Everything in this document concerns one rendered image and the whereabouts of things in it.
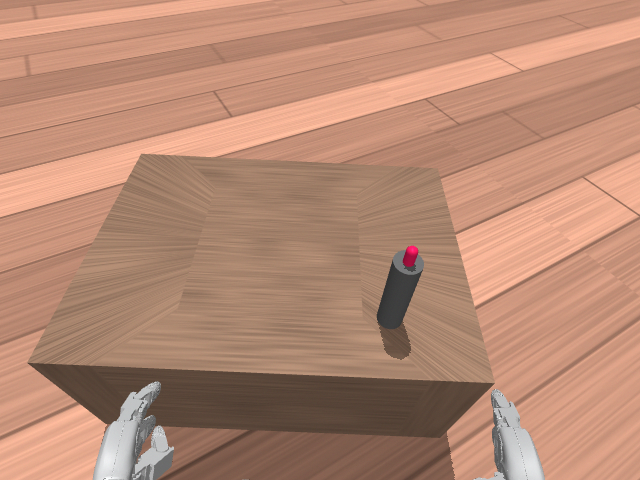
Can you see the left robot hand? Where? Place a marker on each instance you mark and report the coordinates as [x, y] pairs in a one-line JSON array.
[[123, 439]]

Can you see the right robot hand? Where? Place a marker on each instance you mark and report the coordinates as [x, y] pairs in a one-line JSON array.
[[515, 455]]

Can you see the bottle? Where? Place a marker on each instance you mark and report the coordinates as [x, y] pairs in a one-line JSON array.
[[404, 274]]

